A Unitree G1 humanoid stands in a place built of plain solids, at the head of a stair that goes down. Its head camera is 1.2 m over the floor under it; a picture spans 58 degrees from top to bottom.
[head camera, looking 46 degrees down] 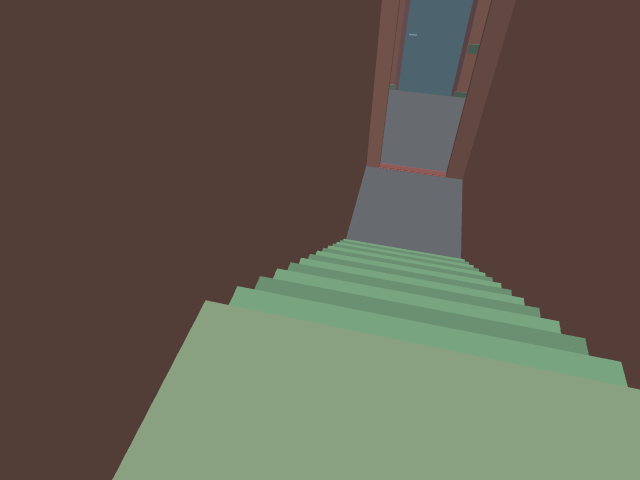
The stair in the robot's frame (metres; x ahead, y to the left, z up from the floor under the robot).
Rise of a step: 0.20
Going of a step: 0.22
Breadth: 1.50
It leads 14 degrees to the right of straight ahead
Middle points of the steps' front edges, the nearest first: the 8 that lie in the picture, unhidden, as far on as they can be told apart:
0.71 -0.31 0.00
0.92 -0.36 -0.20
1.14 -0.42 -0.40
1.36 -0.47 -0.60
1.57 -0.52 -0.80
1.79 -0.57 -1.00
2.01 -0.63 -1.20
2.22 -0.68 -1.40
